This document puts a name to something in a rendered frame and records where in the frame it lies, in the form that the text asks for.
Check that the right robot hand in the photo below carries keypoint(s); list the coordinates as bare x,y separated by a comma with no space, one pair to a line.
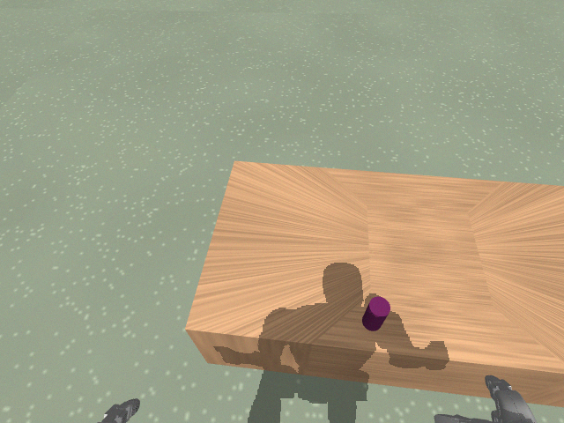
510,406

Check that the left robot hand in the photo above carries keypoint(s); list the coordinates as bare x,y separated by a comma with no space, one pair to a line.
121,413

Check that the can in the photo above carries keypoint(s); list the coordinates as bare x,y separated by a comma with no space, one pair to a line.
376,313

